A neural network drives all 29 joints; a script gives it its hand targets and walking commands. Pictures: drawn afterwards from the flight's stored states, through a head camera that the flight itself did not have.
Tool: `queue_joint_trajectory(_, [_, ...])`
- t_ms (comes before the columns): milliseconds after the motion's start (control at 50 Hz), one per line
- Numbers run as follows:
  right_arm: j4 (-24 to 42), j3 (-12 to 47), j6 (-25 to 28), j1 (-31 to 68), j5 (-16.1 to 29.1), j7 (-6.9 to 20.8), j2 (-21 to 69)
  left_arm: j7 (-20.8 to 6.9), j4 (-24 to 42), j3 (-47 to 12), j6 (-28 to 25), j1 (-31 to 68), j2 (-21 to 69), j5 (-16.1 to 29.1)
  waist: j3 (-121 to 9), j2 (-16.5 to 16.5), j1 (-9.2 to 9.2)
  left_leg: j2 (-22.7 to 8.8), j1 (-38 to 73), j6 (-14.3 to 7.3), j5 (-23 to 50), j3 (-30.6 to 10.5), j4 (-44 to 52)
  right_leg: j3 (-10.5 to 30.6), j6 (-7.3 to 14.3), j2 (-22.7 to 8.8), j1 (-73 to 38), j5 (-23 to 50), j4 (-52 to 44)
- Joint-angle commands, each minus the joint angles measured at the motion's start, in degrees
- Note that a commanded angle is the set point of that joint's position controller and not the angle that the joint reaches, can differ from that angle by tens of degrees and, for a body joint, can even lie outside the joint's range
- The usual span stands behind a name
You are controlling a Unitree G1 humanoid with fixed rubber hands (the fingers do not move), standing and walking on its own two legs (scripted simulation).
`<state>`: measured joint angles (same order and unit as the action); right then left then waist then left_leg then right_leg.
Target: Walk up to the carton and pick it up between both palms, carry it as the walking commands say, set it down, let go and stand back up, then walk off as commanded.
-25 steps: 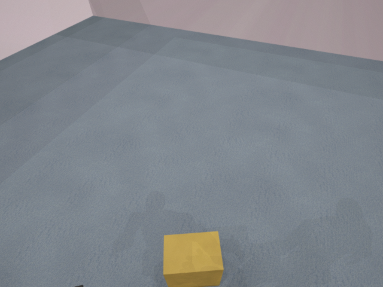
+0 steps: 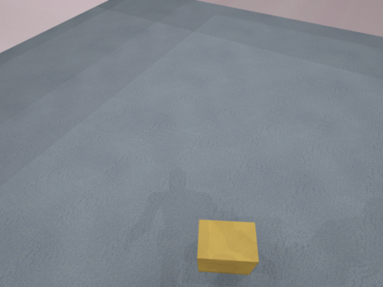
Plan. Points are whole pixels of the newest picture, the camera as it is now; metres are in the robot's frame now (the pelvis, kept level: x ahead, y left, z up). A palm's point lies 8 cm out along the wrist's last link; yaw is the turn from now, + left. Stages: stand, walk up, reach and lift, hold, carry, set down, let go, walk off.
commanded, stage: walk off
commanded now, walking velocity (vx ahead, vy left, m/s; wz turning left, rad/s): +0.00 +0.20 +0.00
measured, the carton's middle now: (225, 248) +0.37 -0.06 -0.64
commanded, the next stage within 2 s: none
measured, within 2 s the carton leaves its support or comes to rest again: neither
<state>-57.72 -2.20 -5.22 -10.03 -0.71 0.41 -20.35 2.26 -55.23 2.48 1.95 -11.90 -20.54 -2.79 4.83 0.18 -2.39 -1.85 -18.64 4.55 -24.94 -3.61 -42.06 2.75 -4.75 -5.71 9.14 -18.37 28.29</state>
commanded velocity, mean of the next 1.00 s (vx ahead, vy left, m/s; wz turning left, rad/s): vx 0.00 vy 0.20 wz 0.00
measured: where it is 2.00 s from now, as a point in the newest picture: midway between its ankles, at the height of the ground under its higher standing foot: outside the picture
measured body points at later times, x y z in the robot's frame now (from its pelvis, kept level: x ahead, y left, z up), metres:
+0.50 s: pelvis +0.00 +0.11 +0.00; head +0.01 +0.07 +0.45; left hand +0.06 +0.39 -0.11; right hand +0.04 -0.15 -0.16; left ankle -0.01 +0.20 -0.69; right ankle -0.01 +0.02 -0.73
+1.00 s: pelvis -0.02 +0.25 +0.00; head +0.01 +0.28 +0.45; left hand +0.02 +0.54 -0.14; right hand +0.06 -0.02 -0.12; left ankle +0.00 +0.36 -0.73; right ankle -0.06 +0.12 -0.65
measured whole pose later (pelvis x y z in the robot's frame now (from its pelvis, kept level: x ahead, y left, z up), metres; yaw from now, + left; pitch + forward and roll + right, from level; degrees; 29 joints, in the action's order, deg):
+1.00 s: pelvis -0.02 +0.25 +0.00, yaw +2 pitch -1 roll -1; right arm -52.8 -1.3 -3.8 -11.8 -2.3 0.1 -14.3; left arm 3.1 -53.3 4.9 4.0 -12.7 -17.9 -1.2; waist 4.8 3.0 -0.7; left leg -1.1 -14.4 -1.1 -13.6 2.9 -28.7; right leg -1.0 0.0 -1.5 24.5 -30.3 64.5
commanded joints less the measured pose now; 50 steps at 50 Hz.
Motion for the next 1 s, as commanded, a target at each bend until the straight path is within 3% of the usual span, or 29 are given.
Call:
queue_joint_trajectory(0, [0.32,-1.59,0.84,-8.9,-0.67,0.23,-5.51,0.37,2.9,3.4,0.66,-0.07,-12.71,0.33,-4.5,8.16,3.22,1.21,14.96,-1.78,16.12,6.33,22.39,2.49,6.77,-5.67,5.46,26.1,6.55])
queue_joint_trajectory(20, [0.31,-2.61,1.42,-12.35,-1.43,0.16,-11.49,0.35,3.91,3.01,0.51,-1.98,-8.71,0.27,-7.35,-8.41,4.47,-9.3,20.93,-4.42,32.93,-5.06,25.98,-2.38,3.24,0.81,12.68,6.8,17.34])
queue_joint_trajectory(40, [1.5,-2.88,1.55,-10.52,-1.07,0.03,-16.26,0.89,5.89,2.12,0.75,-0.58,-4.26,0.78,-8.05,-22.36,4.8,-18.18,20.93,-12.07,49.99,-15.73,25.24,-7.09,1.25,7.56,22.04,-24.58,31.63])
queue_joint_trajectory(60, [1.29,-2.35,1.98,-10.62,-1.1,-0.09,-12.63,2.02,6.47,1.6,1.1,3.16,-4.15,2.38,-10.23,-20.3,6.83,-17.57,11.13,-16.54,48.6,-15.4,25.62,-0.3,3.41,5.67,14.61,-24.49,39.81])
queue_joint_trajectory(80, [2.69,-1.77,1.42,-6.97,-0.86,-0.2,-10.51,1.83,5.64,1.9,1.45,2.82,-5.78,2.68,-7.51,-13.06,5.48,-14.3,9.09,-15.27,38.88,-10.51,24.92,0.94,3.98,4.87,15.63,-21.72,42.29])
queue_joint_trajectory(100, [3.74,-0.99,0.92,-3.03,-0.93,-0.67,-8.04,1.55,4.99,2.17,1.38,1.67,-5.6,2.68,-5.16,-9.37,2.93,-12.1,7.36,-14.57,33.72,-6.97,24.54,0.13,3.75,4.26,16.41,-18.28,42.43])
queue_joint_trajectory(120, [4.88,-0.99,0.56,0.25,-1.21,-1.09,-7.75,1.1,3.48,2.65,1.33,-1.13,-6.6,2.16,-4.52,-8.37,0.69,-9.18,9.52,-13.01,34.39,-4.66,23.26,-2.57,3.42,3.56,16.87,-13.93,41.4])
queue_joint_trajectory(200, [4.36,-0.24,1.11,-2.55,-1.65,-1.22,-4.69,1.33,3.48,1.81,1.26,-0.87,-3.57,1.86,-5.01,-10.44,2.7,-8.04,12.67,-15.22,35.72,-6.4,23.1,-6.96,2.6,3.83,15.84,-12.5,29.73])
queue_joint_trajectory(280, [2.92,0.14,1.03,-4.59,-1.25,-1.49,-3.22,2.2,3.76,1.0,1.36,-1.07,-2.35,2.93,-6.09,-12.16,3.24,-9.33,12.08,-16.65,34.05,-10.19,24.4,-7.03,5.11,4.25,9.42,-10.57,17.57])
queue_joint_trajectory(320, [3.04,0.26,0.8,-2.84,-1.31,-1.3,-3.29,2.36,3.05,0.72,1.14,-2.88,-1.66,2.87,-5.48,-9.06,1.76,-10.15,9.35,-15.94,30.3,-12.24,24.92,-5.84,5.63,2.78,5.12,-5.92,9.42])
queue_joint_trajectory(360, [2.88,0.23,0.33,-2.77,-0.32,-1.36,-2.9,2.5,1.37,0.65,0.34,-7.51,-0.79,2.15,-5.16,-4.19,-0.78,-7.32,4.13,-12.83,22.26,-10.84,22.61,-6.63,5.58,1.85,-4.11,6.58,-5.45])
queue_joint_trajectory(380, [3.32,0.47,0.57,-3.64,0.3,-1.27,-1.81,2.7,1.84,1.41,-0.34,-8.52,-4.65,0.92,-4.11,5.71,-2.03,-2.84,-3.68,-8.25,16.79,-7.07,14.39,6.25,7.25,-8.6,-9.34,4.97,-14.55])
queue_joint_trajectory(400, [3.95,0.18,0.69,-5.03,-0.37,-1.21,-0.24,2.69,2.82,2.6,-0.05,-6.96,-9.98,0.65,-2.09,17.72,-0.98,5.66,-14.57,-4.47,-3.95,1.19,0.13,22.56,11.51,-22.83,-12.02,11.55,-16.62])
queue_joint_trajectory(420, [4.16,-1.18,0.53,-3.13,-1.82,-1.33,-4.0,3.11,1.77,3.26,0.62,-7.62,-10.99,0.79,-0.74,10.6,-1.31,4.47,-11.54,-4.6,-6.73,-2.03,-14.13,21.99,18.83,-26.62,-2.34,17.73,-15.6])
queue_joint_trajectory(440, [3.48,-1.72,0.29,-3.5,-2.28,-0.96,-5.36,2.69,2.41,2.27,0.13,-5.84,-7.25,0.69,0.84,5.15,-0.13,4.36,-10.75,-4.09,-3.37,-5.03,-19.11,17.83,18.46,-23.64,1.2,18.97,-14.97])
queue_joint_trajectory(460, [2.79,-1.95,0.25,-4.79,-1.95,-0.53,-4.26,2.3,3.21,1.59,-0.15,-3.55,-5.0,1.03,1.61,4.84,1.21,3.69,-10.39,-3.31,-0.18,-5.6,-21.8,13.03,16.71,-19.88,3.84,16.78,-15.02])
queue_joint_trajectory(500, [2.03,-2.28,0.48,-7.67,-1.7,0.44,-2.96,2.01,5.36,1.45,-0.73,3.65,-3.66,1.67,0.08,8.57,4.13,3.94,-10.67,-1.42,4.33,-4.9,-23.28,4.83,12.2,-13.35,2.31,16.63,-12.89])
queue_joint_trajectory(560, [2.73,-2.21,0.56,-6.26,-1.28,0.48,-0.96,1.86,3.6,1.74,-1.38,-2.41,-2.6,1.27,-1.81,10.49,1.45,4.29,-11.27,1.09,5.38,-2.69,-23.84,1.96,12.81,-12.43,-1.33,27.59,-9.65])
queue_joint_trajectory(600, [4.02,-1.75,0.26,-4.61,-0.6,0.37,0.65,1.83,3.35,2.54,-1.55,-3.22,-4.84,0.88,-1.61,12.04,0.6,3.37,-12.74,2.85,5.91,-1.32,-19.43,0.33,12.56,-11.14,-3.47,26.35,-8.92])
queue_joint_trajectory(700, [6.83,-0.62,0.41,-0.53,-0.44,1.04,2.22,0.89,2.27,3.94,-0.99,-5.07,-6.87,0.08,-1.58,15.53,-1.79,-0.7,-3.69,3.02,2.14,5.21,-0.36,-2.15,12.6,-11.09,0.1,22.35,-7.62])
queue_joint_trajectory(740, [6.89,-0.92,0.41,-1.89,-0.52,1.11,0.53,0.65,2.75,4.93,-0.48,-3.87,-8.8,0.22,-1.34,16.23,-1.29,-0.96,0.95,1.8,2.12,6.42,6.25,-0.18,11.7,-12.09,2.91,23.47,-6.85])
queue_joint_trajectory(780, [3.88,-1.53,0.67,-9.2,-0.88,0.76,-0.91,0.77,3.62,4.74,0.19,-3.06,-8.48,0.32,-3.84,11.01,1.69,0.05,10.7,-0.12,8.9,8.53,17.76,-0.64,9.82,-11.26,6.07,21.21,0.08])
queue_joint_trajectory(800, [1.94,-2.11,1.08,-13.67,-1.36,0.63,-2.56,0.52,3.2,4.23,0.28,-4.41,-6.46,0.22,-4.82,3.67,3.84,-1.76,16.48,-1.67,15.26,6.04,22.71,-2.02,7.51,-9.13,9.47,14.82,6.08])
queue_joint_trajectory(820, [2.15,-3.21,1.81,-15.52,-2.13,0.81,-9.27,0.14,4.68,3.57,0.42,-6.0,-1.88,0.25,-6.56,-17.22,4.45,-14.82,19.18,-4.73,27.55,-8.02,28.7,-8.99,3.76,-1.37,17.18,-7.54,19.93])
queue_joint_trajectory(840, [4.38,-3.38,2.02,-11.16,-1.66,0.52,-11.63,0.93,6.81,2.93,1.46,-0.02,1.13,1.08,-5.72,-20.96,6.25,-16.6,11.32,-11.65,30.26,-10.19,27.92,-6.32,4.06,5.21,19.82,-21.48,32.41])
queue_joint_trajectory(860, [4.89,-2.73,2.37,-10.22,-1.75,0.27,-8.67,1.67,7.71,2.23,1.92,2.31,1.26,2.22,-5.55,-19.86,7.16,-17.07,4.4,-14.44,24.6,-12.2,29.18,-1.71,5.07,5.01,17.39,-21.76,38.57])
queue_joint_trajectory(900, [6.86,-1.18,1.78,-1.89,-2.13,-0.56,-4.8,1.14,5.64,3.43,1.8,-1.5,-1.95,2.17,-2.42,-11.86,2.11,-12.32,4.99,-13.38,21.55,-4.81,26.87,-0.23,6.03,4.65,19.41,-15.64,42.37])
queue_joint_trajectory(920, [8.22,-0.83,1.64,1.08,-1.97,-0.97,-3.2,0.97,3.89,3.74,1.7,-4.19,-2.33,1.83,-3.52,-11.07,0.65,-10.43,6.95,-12.53,24.43,-3.03,25.56,-2.44,5.23,4.57,19.34,-11.61,42.07])
queue_joint_trajectory(980, [7.39,-0.17,2.2,-1.52,-1.27,-1.04,-0.84,1.21,3.84,3.33,1.28,-3.29,-1.42,1.32,-5.37,-10.75,2.03,-8.99,11.17,-13.79,31.58,-3.46,23.37,-7.04,4.2,4.0,17.91,-11.08,32.81])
